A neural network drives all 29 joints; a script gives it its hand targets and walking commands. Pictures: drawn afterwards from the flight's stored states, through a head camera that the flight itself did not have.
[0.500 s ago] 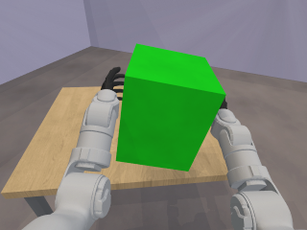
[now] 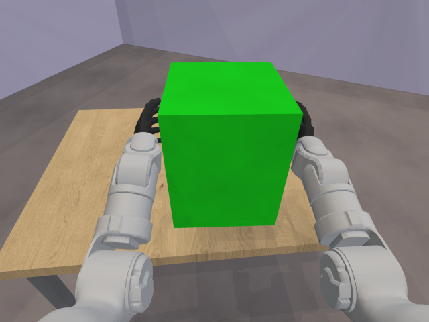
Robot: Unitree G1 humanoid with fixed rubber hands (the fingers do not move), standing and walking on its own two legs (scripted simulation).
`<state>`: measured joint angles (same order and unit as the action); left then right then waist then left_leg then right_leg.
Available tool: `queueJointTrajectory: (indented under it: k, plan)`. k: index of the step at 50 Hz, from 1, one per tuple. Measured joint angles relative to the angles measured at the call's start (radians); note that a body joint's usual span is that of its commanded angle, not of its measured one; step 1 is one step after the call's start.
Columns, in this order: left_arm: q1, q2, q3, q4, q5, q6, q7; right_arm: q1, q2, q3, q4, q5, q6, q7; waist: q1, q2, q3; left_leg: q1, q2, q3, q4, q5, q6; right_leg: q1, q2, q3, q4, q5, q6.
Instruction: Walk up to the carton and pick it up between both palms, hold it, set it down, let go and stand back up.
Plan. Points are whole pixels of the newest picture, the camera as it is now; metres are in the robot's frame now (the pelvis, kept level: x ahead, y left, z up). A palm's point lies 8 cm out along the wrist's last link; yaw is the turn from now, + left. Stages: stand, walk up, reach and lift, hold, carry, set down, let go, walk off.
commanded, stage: hold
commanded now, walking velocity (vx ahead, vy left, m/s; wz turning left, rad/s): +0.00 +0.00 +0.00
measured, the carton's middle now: (223, 144) +0.41 +0.02 +0.16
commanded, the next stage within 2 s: none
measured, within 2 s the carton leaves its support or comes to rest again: neither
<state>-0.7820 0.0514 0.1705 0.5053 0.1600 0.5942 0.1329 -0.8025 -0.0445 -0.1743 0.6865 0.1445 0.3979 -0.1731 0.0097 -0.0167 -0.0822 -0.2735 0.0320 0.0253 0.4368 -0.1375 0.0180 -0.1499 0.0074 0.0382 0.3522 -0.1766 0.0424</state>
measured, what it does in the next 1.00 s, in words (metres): stands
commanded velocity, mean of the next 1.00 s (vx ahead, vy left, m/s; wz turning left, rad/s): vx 0.00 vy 0.00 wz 0.00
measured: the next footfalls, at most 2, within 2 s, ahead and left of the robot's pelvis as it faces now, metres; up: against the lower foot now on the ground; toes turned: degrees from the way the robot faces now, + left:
none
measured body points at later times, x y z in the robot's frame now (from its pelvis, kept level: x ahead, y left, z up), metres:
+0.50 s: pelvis +0.02 +0.00 +0.00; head +0.03 +0.02 +0.45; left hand +0.38 +0.17 +0.18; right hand +0.40 -0.13 +0.17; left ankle +0.06 +0.11 -0.74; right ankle +0.01 -0.15 -0.74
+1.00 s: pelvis -0.02 +0.00 +0.00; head -0.10 +0.03 +0.44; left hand +0.36 +0.16 +0.23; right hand +0.36 -0.13 +0.20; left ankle +0.06 +0.11 -0.74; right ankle +0.01 -0.15 -0.74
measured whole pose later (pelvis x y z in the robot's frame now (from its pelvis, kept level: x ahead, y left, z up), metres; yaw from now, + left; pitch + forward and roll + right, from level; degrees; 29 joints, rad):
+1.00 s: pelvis -0.02 +0.00 +0.00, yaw +0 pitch -5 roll -2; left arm -0.82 0.04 0.18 0.48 0.18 0.68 0.10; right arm -0.71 -0.04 -0.15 0.59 0.13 0.43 -0.19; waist -0.01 -0.02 -0.11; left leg -0.24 0.03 0.02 0.44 -0.12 0.01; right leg -0.11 0.01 0.04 0.35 -0.16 0.04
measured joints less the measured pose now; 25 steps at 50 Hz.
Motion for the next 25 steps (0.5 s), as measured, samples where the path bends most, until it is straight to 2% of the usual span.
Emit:
queueJointTrajectory:
  k: [8,14,20,25]
  plan:
    - [0.109,0.000,-0.005,-0.283,0.000,0.053,0.002,0.006,0.007,0.035,-0.203,0.073,0.065,-0.027,0.000,0.000,0.017,0.009,0.001,0.000,0.000,-0.028,-0.007,0.017,0.000,0.000,-0.017,-0.020,0.000]
    - [0.173,0.000,-0.017,-0.403,0.000,0.134,-0.008,0.069,0.008,0.083,-0.296,0.093,0.115,-0.049,0.000,0.000,0.050,0.024,0.001,-0.001,0.000,-0.041,-0.011,0.038,0.000,0.000,-0.031,-0.025,0.000]
    - [0.262,-0.001,-0.082,-0.585,0.000,0.179,0.008,0.213,0.016,0.103,-0.502,0.116,0.122,-0.059,0.000,0.000,0.090,0.024,0.001,-0.003,0.000,-0.039,-0.016,0.038,0.000,0.000,-0.031,-0.023,0.000]
    - [0.278,-0.015,-0.098,-0.636,0.000,0.190,0.005,0.274,0.015,0.103,-0.596,0.116,0.132,-0.068,-0.010,0.000,0.112,0.024,0.001,-0.004,0.000,-0.028,-0.016,0.039,0.001,0.000,-0.031,-0.014,0.000]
